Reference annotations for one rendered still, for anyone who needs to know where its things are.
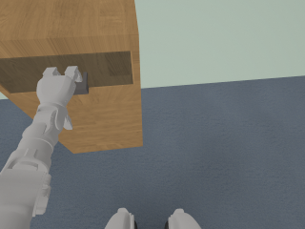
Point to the right robot shin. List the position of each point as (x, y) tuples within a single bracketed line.
[(178, 211)]

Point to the handle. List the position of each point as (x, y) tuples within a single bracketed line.
[(82, 87)]

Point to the drawer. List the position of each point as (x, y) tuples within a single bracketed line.
[(21, 74)]

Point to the left robot hand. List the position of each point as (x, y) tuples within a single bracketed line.
[(56, 88)]

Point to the right robot thigh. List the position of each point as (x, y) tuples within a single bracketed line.
[(182, 221)]

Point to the cabinet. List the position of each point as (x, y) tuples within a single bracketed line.
[(108, 117)]

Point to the robot left forearm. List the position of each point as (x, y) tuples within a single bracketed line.
[(38, 140)]

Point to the left robot upper arm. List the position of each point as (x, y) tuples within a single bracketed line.
[(23, 195)]

